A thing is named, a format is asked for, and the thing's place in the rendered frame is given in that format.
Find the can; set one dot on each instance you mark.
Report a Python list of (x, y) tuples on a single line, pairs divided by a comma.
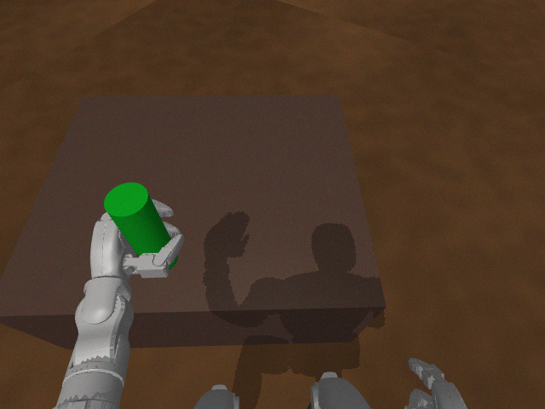
[(131, 208)]

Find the right robot hand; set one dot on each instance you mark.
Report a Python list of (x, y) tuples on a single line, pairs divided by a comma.
[(445, 395)]

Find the left robot arm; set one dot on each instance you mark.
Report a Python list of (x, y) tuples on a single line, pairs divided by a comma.
[(97, 369)]

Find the left robot hand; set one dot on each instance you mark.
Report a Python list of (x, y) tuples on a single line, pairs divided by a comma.
[(112, 255)]

